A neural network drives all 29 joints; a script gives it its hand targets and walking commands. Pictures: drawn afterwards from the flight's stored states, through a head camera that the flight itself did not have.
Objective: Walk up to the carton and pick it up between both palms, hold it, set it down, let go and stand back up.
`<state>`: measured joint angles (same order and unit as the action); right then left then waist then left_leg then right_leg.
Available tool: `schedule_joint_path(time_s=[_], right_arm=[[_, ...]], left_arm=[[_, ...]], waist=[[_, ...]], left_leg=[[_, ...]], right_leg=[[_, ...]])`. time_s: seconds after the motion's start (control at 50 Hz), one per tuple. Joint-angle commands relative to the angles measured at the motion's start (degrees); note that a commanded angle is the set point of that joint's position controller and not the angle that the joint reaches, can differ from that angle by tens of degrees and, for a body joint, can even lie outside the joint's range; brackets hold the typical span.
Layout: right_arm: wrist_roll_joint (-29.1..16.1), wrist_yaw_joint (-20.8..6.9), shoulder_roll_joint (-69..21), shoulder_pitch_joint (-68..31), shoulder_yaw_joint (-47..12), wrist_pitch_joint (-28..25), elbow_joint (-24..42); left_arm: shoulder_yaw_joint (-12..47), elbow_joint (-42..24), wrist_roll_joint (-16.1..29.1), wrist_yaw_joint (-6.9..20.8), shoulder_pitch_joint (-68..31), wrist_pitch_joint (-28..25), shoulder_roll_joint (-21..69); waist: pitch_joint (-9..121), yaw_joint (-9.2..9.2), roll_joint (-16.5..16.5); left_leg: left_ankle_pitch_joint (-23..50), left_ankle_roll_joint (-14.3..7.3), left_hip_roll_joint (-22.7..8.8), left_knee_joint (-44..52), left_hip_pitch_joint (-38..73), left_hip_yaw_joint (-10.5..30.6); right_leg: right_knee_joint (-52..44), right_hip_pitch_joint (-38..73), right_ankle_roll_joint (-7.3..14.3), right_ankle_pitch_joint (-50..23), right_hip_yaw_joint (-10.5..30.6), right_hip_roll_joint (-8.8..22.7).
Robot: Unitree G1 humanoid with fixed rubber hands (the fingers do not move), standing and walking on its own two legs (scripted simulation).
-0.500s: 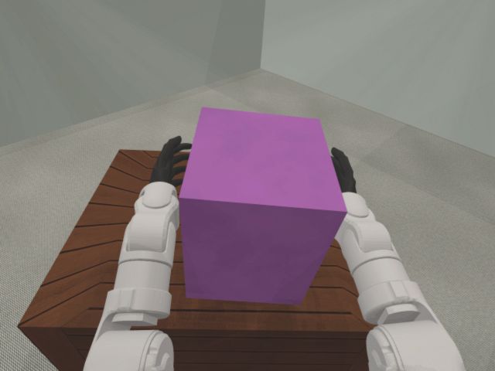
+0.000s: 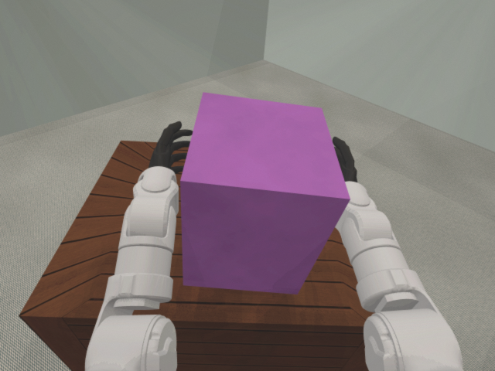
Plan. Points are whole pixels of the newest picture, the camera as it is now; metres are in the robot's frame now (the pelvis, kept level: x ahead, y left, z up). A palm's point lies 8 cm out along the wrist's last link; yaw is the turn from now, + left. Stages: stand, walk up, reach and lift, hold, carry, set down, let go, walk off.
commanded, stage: reach and lift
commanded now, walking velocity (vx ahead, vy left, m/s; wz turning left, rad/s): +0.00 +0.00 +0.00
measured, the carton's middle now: (252, 197) +0.37 +0.00 +0.12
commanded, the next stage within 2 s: hold in 0.34 s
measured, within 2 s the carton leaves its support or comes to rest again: neither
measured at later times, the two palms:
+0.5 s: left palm (163, 163) +0.37 +0.14 +0.19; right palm (348, 182) +0.36 -0.16 +0.17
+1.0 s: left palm (156, 161) +0.36 +0.14 +0.20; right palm (346, 172) +0.37 -0.15 +0.19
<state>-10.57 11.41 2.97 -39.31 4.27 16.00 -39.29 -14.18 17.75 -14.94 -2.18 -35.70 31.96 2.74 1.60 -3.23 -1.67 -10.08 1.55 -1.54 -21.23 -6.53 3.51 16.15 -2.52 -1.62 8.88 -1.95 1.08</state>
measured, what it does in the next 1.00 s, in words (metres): stands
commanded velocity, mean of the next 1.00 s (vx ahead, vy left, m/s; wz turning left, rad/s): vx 0.00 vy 0.00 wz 0.00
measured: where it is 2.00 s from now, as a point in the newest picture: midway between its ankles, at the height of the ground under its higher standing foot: outside the picture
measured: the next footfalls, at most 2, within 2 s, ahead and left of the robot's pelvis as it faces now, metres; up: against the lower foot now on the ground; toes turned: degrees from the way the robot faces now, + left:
none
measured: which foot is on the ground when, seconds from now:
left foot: down 0.00-1.00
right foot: down 0.00-1.00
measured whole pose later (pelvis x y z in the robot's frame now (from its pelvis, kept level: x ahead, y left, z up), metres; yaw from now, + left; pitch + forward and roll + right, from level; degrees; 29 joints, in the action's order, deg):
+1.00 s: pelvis +0.00 -0.01 +0.00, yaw +1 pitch -8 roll -1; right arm -14.9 13.7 3.7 -39.9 1.4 21.1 -33.7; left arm -14.8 10.0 -16.2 0.2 -35.3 39.2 2.3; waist 0.6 -4.2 -2.4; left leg -10.1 2.0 -1.7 -20.4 -2.9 4.5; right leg 15.3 1.5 -1.2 9.2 -2.5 0.7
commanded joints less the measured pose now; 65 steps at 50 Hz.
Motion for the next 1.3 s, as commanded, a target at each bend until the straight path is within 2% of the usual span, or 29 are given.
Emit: schedule_joint_path(time_s=[0.0, 0.06, 0.1, 0.12, 0.14, 0.16, 0.26, 0.28, 0.3, 0.36, 0.4, 0.48, 0.52, 0.54, 0.6, 0.62, 0.66, 0.76, 0.84, 0.9, 0.92, 0.98, 1.0, 1.02, 1.08, 1.16, 1.18, 1.26, 1.28], right_arm=[[-4.0, -5.2, -36.2, -48.1, -21.6, -4.7, 22.9], [-5.2, -4.4, -36.0, -46.9, -22.7, -4.2, 24.3], [-5.9, -3.7, -35.7, -45.7, -23.6, -3.5, 25.4], [-6.2, -3.6, -35.7, -45.0, -23.9, -3.1, 24.8], [-6.2, -3.4, -35.8, -45.7, -23.7, -2.9, 26.1], [-6.0, -3.2, -35.6, -45.5, -23.6, -2.6, 25.4], [-8.1, -2.9, -35.9, -47.1, -26.3, -2.6, 31.9], [-8.2, -2.7, -35.4, -45.8, -26.1, -2.0, 30.7], [-8.2, -2.9, -34.9, -43.6, -25.9, -1.5, 30.2], [-8.4, -2.9, -34.0, -43.1, -26.0, -1.0, 30.7], [-8.2, -3.1, -32.8, -44.1, -25.3, -0.7, 29.7], [-8.7, -3.7, -33.5, -48.1, -26.4, -0.9, 31.6], [-8.8, -3.8, -33.5, -47.5, -25.8, -0.9, 31.2], [-8.7, -3.8, -33.7, -49.0, -26.2, -0.9, 31.6], [-8.9, -4.0, -33.8, -48.6, -26.4, -1.0, 32.2], [-8.6, -3.9, -33.6, -47.4, -25.4, -0.5, 29.1], [-8.1, -3.8, -33.4, -48.2, -25.4, -0.4, 28.8], [-7.5, -3.8, -33.9, -47.0, -23.3, 0.3, 25.2], [-8.2, -3.5, -34.8, -49.9, -23.8, 0.0, 28.7], [-8.3, -3.5, -34.9, -50.2, -23.0, 0.6, 26.1], [-8.6, -3.4, -35.7, -50.8, -24.0, 0.6, 27.9], [-9.5, -2.7, -36.5, -51.3, -24.8, 1.1, 28.0], [-9.7, -2.6, -37.5, -51.1, -25.6, 1.0, 30.1], [-10.0, -2.4, -36.2, -50.0, -25.1, 1.5, 28.0], [-9.4, -2.2, -35.6, -49.9, -24.5, 2.2, 28.2], [-10.1, -2.6, -35.9, -50.1, -25.0, 2.0, 27.2], [-10.3, -2.5, -35.4, -50.9, -24.5, 2.0, 28.1], [-8.8, -3.2, -35.3, -51.9, -22.1, 2.1, 24.3], [-8.2, -3.2, -35.2, -50.3, -21.0, 2.1, 23.7]], left_arm=[[26.1, -5.7, 6.3, 8.4, -34.3, -1.9, 35.3], [28.1, -8.7, 7.0, 9.1, -34.5, -1.5, 36.2], [27.8, -8.6, 6.6, 9.5, -32.3, -0.9, 34.5], [28.0, -9.8, 6.8, 9.9, -33.8, -0.9, 34.7], [26.7, -8.7, 6.1, 10.1, -33.7, -0.6, 34.0], [26.6, -8.2, 6.0, 10.4, -32.5, -0.1, 34.1], [30.8, -14.6, 7.5, 10.3, -34.2, 0.4, 35.1], [29.9, -12.7, 6.9, 10.1, -32.4, 0.8, 35.0], [31.2, -16.0, 7.3, 10.2, -33.7, 0.8, 35.8], [31.1, -16.6, 6.7, 10.2, -32.2, 1.9, 35.2], [30.8, -14.8, 6.0, 10.2, -32.1, 2.5, 36.0], [28.9, -12.9, 5.7, 9.9, -31.8, 3.1, 35.0], [29.7, -12.5, 5.8, 9.8, -31.5, 3.3, 36.4], [30.3, -14.6, 6.4, 9.5, -33.6, 2.9, 36.1], [31.1, -16.6, 6.9, 8.9, -34.6, 2.8, 36.6], [30.1, -14.8, 6.5, 8.8, -34.1, 2.8, 35.8], [30.0, -13.9, 6.6, 9.1, -34.1, 3.3, 35.3], [28.1, -12.6, 5.5, 9.9, -35.2, 3.8, 34.4], [28.6, -12.3, 6.4, 10.4, -36.0, 4.2, 34.8], [27.7, -11.9, 6.1, 10.4, -38.1, 4.1, 34.1], [27.1, -11.7, 5.6, 10.6, -36.6, 4.3, 33.8], [27.8, -13.8, 6.5, 10.6, -38.7, 4.2, 33.1], [28.4, -14.8, 6.8, 10.6, -38.0, 4.3, 33.2], [27.6, -14.2, 6.3, 10.7, -37.3, 4.5, 33.0], [26.4, -11.2, 5.1, 11.3, -34.5, 5.6, 32.7], [27.0, -14.0, 5.5, 11.3, -37.2, 5.3, 32.4], [27.3, -12.5, 6.2, 11.2, -37.1, 5.6, 33.2], [25.3, -11.2, 5.1, 11.3, -40.0, 5.4, 33.3], [25.9, -11.5, 5.5, 11.5, -39.5, 5.5, 33.8]], waist=[[23.0, -0.82, 1.3], [23.5, -1.64, 2.9], [22.6, -1.85, 1.6], [21.9, -2.46, 1.9], [21.2, -1.67, 1.0], [19.5, -2.00, 0.9], [24.0, -2.44, 2.5], [21.5, -2.35, 3.0], [23.3, -3.38, 4.2], [21.7, -2.82, 4.0], [19.0, -2.73, 4.2], [18.9, -0.62, 2.0], [19.8, -1.26, 3.2], [20.9, -0.94, 1.7], [23.0, -0.97, 3.5], [21.1, -1.72, 2.8], [20.5, -1.89, 2.2], [18.2, -2.01, 3.2], [20.5, -2.18, 2.3], [18.5, -2.24, 3.9], [19.6, -1.03, 2.6], [20.0, -0.87, 2.6], [22.2, -1.24, 1.8], [20.8, -1.08, 3.1], [18.0, -1.71, 1.3], [19.8, -0.77, 2.4], [19.6, -1.41, 3.0], [15.6, -0.81, 3.1], [14.8, -1.97, 3.3]], left_leg=[[15.2, 0.5, 4.7, 1.4, 8.8, -3.4], [18.1, 1.0, 5.0, 0.9, 9.8, -3.1], [18.0, 1.0, 5.4, 0.5, 8.7, -3.3], [17.0, 0.8, 5.5, 0.8, 8.7, -3.1], [15.2, 0.6, 5.4, 1.4, 8.1, -3.1], [15.2, 0.5, 5.3, 1.8, 8.3, -3.2], [20.4, 1.3, 5.3, 0.3, 10.7, -2.9], [20.1, 1.5, 5.3, 0.5, 10.5, -2.9], [21.9, 2.1, 5.0, 0.3, 12.2, -2.7], [21.6, 2.1, 4.6, 0.7, 12.1, -2.7], [19.3, 2.0, 4.3, 1.4, 11.5, -2.5], [17.4, 1.0, 4.5, 2.2, 10.7, -2.8], [17.9, 1.4, 4.2, 1.8, 11.2, -2.5], [18.4, 1.1, 4.3, 1.4, 10.8, -2.9], [20.9, 1.7, 4.1, 1.1, 12.6, -2.7], [20.4, 1.8, 4.0, 1.2, 12.5, -2.4], [18.4, 1.3, 4.1, 1.6, 11.3, -2.7], [14.0, 1.1, 4.2, 2.7, 10.3, -3.2], [14.5, 0.7, 4.6, 2.4, 9.6, -3.4], [13.5, 0.8, 4.6, 2.7, 9.7, -3.3], [13.6, 0.5, 4.8, 2.5, 8.9, -3.6], [13.7, 0.3, 5.1, 2.5, 8.6, -3.7], [15.4, 0.5, 5.3, 1.9, 9.0, -4.0], [15.3, 0.7, 5.3, 2.0, 9.2, -3.7], [13.1, 0.1, 5.0, 2.8, 8.4, -3.5], [14.7, 0.4, 4.8, 2.4, 9.5, -3.6], [14.6, 0.8, 4.8, 2.3, 9.6, -3.2], [10.2, 0.5, 4.5, 4.1, 8.2, -3.5], [10.4, 0.8, 4.6, 4.1, 7.5, -3.6]], right_leg=[[-1.6, 6.9, -1.3, -12.1, -1.7, -4.6], [-1.2, 7.6, -1.7, -15.8, -1.7, -4.7], [-1.2, 9.6, -2.3, -19.9, -0.9, -4.0], [-0.9, 8.8, -2.3, -19.1, -1.1, -4.1], [-1.2, 8.6, -2.4, -17.3, -1.2, -4.0], [-1.6, 8.3, -2.6, -17.4, -1.1, -3.9], [-0.8, 8.7, -2.3, -19.7, -1.6, -4.6], [-1.3, 7.9, -2.1, -20.1, -1.6, -4.4], [-1.0, 8.0, -1.8, -19.6, -1.9, -5.0], [-1.5, 7.9, -1.7, -17.7, -2.0, -5.0], [-2.0, 5.9, -1.1, -13.5, -2.3, -5.3], [-2.5, 6.0, -1.3, -11.1, -2.2, -5.1], [-2.4, 5.8, -0.7, -10.5, -2.4, -5.4], [-2.4, 6.3, -1.2, -11.6, -2.2, -5.3], [-2.0, 6.0, -0.8, -12.3, -2.7, -5.6], [-2.3, 5.2, -0.9, -12.0, -2.5, -5.5], [-2.4, 5.8, -0.9, -10.8, -2.5, -5.4], [-2.8, 5.9, -0.9, -8.1, -2.3, -4.7], [-2.4, 7.6, -1.2, -10.3, -2.2, -4.9], [-2.5, 6.3, -1.1, -8.8, -2.0, -4.6], [-2.4, 8.3, -1.4, -10.6, -1.8, -4.3], [-2.2, 8.3, -2.0, -11.7, -1.5, -4.1], [-1.7, 9.9, -2.0, -15.1, -1.6, -4.3], [-1.7, 9.2, -1.7, -14.4, -1.5, -4.2], [-2.5, 8.6, -1.8, -12.2, -1.7, -4.3], [-1.9, 8.3, -1.7, -11.8, -2.0, -4.6], [-2.2, 8.1, -1.3, -11.2, -1.9, -4.7], [-3.0, 6.1, -1.1, -5.5, -2.3, -4.8], [-3.0, 6.2, -1.1, -5.6, -2.5, -4.8]])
